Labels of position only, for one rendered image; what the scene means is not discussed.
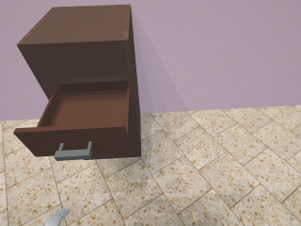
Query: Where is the robot left hand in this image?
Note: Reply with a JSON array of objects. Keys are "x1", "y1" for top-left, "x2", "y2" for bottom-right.
[{"x1": 44, "y1": 208, "x2": 71, "y2": 226}]

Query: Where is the drawer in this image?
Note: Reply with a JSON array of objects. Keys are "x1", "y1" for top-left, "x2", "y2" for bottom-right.
[{"x1": 13, "y1": 80, "x2": 131, "y2": 157}]

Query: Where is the cabinet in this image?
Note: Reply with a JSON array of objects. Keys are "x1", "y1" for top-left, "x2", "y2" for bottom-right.
[{"x1": 16, "y1": 4, "x2": 141, "y2": 160}]

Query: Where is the handle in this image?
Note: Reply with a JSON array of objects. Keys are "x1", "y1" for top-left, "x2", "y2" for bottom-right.
[{"x1": 54, "y1": 141, "x2": 92, "y2": 161}]

